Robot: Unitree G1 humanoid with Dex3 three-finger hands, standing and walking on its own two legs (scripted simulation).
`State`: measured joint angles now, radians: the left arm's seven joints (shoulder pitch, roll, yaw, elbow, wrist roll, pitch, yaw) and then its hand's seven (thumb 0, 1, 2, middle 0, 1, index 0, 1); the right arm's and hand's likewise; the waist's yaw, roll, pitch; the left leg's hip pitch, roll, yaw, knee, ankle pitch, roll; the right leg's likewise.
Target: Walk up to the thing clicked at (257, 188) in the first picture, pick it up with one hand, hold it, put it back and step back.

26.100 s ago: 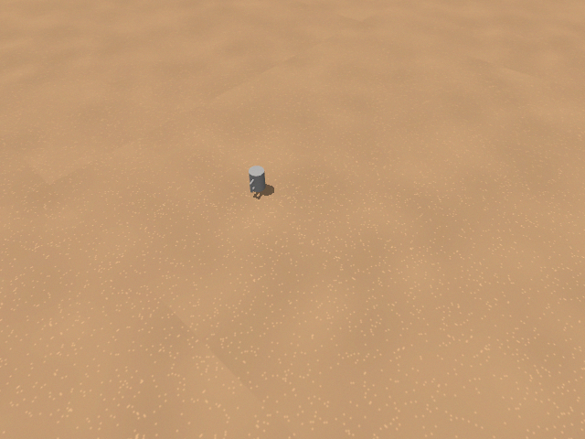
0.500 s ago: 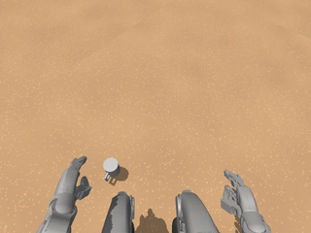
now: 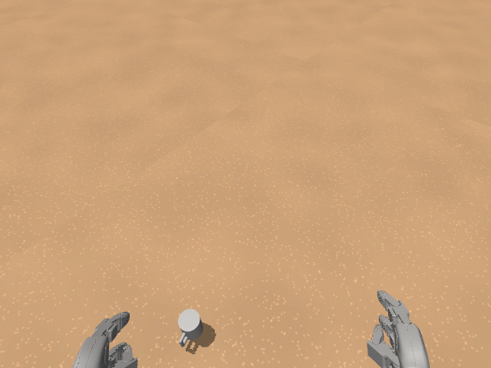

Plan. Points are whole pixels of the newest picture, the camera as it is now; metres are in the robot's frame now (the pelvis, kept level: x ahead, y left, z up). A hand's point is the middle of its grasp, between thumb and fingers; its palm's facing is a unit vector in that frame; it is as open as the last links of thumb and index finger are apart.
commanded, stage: home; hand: left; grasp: from above
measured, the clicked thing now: (188, 329) +0.39 +0.20 -0.66
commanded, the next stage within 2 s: stand in 1.90 s
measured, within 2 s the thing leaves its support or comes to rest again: neither
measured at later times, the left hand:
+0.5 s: hand (138, 361) +0.17 +0.18 -0.05, palm faces +0.05 -0.98 -0.20, open 7.4 cm
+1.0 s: hand (141, 365) +0.16 +0.17 -0.05, palm faces +0.04 -0.98 -0.20, open 7.4 cm
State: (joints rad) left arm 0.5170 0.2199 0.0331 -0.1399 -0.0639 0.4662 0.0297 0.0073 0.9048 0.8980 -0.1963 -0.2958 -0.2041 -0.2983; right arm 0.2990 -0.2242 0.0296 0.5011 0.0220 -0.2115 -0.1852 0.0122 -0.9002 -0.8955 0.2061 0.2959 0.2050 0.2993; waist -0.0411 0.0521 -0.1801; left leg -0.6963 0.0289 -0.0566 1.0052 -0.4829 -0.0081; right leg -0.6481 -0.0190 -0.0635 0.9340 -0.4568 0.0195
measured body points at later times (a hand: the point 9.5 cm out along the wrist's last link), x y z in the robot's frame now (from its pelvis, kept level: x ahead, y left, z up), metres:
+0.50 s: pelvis +0.00 +0.00 +0.00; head +0.02 +0.00 +0.45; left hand +0.16 +0.23 -0.03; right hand +0.16 -0.25 -0.06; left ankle +0.01 +0.12 -0.68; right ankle +0.01 -0.14 -0.68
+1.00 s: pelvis +0.00 -0.01 +0.00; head +0.01 +0.00 +0.45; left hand +0.16 +0.22 -0.03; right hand +0.16 -0.25 -0.06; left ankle +0.01 +0.12 -0.68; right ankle +0.01 -0.14 -0.68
